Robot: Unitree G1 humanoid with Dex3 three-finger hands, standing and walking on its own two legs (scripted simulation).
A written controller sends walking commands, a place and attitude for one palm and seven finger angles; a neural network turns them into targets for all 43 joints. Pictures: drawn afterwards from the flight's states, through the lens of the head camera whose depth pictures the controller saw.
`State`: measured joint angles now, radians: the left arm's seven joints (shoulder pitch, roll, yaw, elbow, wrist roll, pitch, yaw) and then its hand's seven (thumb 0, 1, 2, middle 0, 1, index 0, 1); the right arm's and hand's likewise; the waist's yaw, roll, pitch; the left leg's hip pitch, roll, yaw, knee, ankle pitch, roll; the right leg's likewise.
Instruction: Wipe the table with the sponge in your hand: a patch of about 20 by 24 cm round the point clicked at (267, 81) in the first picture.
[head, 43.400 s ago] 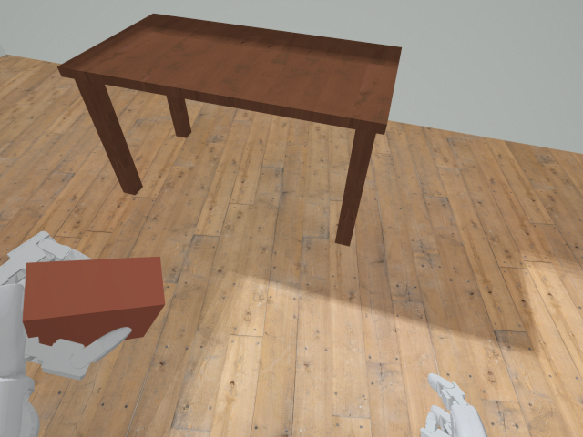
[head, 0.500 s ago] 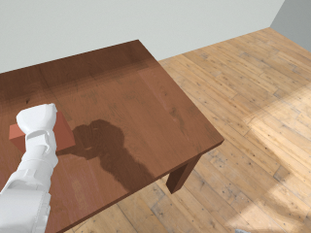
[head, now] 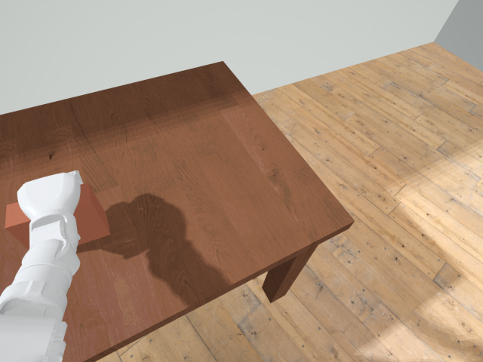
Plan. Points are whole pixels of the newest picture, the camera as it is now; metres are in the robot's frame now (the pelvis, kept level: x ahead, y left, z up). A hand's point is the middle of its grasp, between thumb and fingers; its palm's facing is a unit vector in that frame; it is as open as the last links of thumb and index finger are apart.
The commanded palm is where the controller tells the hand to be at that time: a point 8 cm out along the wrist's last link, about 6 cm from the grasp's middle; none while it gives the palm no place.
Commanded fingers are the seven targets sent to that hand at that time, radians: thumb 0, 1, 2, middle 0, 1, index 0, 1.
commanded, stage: wipe back along the first lane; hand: left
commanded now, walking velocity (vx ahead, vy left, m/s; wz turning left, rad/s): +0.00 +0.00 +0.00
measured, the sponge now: (66, 225) +0.35 +0.35 -0.05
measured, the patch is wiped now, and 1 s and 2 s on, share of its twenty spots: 1.00 1.00 1.00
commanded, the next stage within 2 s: none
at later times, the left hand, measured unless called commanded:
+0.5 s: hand (65, 236) +0.32 +0.32 -0.01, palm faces -0.07 -0.02 -1.00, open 9.6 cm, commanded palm +0.28 +0.29 +0.02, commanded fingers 0.00 0.10 1.30 -1.20 -1.60 -1.20 -1.60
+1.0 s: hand (71, 260) +0.28 +0.30 -0.01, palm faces -0.07 -0.03 -1.00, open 9.6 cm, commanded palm +0.23 +0.27 +0.02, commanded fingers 0.00 0.10 1.30 -1.20 -1.60 -1.20 -1.60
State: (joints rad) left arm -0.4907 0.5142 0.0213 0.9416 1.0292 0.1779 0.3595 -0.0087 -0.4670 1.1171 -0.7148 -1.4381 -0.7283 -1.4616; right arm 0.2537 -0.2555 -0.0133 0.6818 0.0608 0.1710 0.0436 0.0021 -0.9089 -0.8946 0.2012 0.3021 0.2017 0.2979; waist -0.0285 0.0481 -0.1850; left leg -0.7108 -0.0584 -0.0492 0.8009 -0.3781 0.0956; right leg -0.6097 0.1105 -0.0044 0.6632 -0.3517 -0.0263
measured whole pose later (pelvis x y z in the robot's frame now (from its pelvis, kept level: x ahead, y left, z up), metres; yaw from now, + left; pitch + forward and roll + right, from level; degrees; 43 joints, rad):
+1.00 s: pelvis +0.01 +0.00 +0.01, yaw +1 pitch +11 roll -4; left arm -0.04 0.37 -0.11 0.44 1.00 0.35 0.36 0.02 -0.43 1.08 -0.68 -1.46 -0.71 -1.47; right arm 0.16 -0.24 0.01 0.61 0.08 0.17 0.04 0.01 -0.91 -0.89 0.20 0.30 0.20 0.30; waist 0.04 0.07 -0.20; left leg -0.55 -0.07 -0.05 0.75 -0.39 0.10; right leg -0.46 0.10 0.00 0.64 -0.37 -0.03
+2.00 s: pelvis +0.00 -0.02 +0.01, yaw +0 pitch +9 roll -2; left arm 0.14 0.33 -0.11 0.32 1.00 0.36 0.39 0.02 -0.43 1.08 -0.69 -1.46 -0.72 -1.46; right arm 0.13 -0.25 0.00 0.61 0.07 0.15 0.02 0.01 -0.91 -0.90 0.20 0.30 0.20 0.30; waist 0.05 0.06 -0.19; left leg -0.51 -0.06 -0.04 0.73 -0.37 0.07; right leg -0.44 0.11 0.01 0.66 -0.37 -0.06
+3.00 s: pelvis +0.01 -0.02 +0.02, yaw +1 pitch +6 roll -2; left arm 0.20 0.33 -0.11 0.22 0.97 0.33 0.32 0.01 -0.45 1.08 -0.73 -1.43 -0.76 -1.42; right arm 0.10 -0.24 -0.01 0.61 0.06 0.13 0.00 0.01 -0.91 -0.90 0.20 0.30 0.20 0.30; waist 0.07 0.07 -0.16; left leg -0.42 -0.06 -0.04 0.67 -0.36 0.08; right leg -0.34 0.10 0.02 0.58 -0.35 -0.05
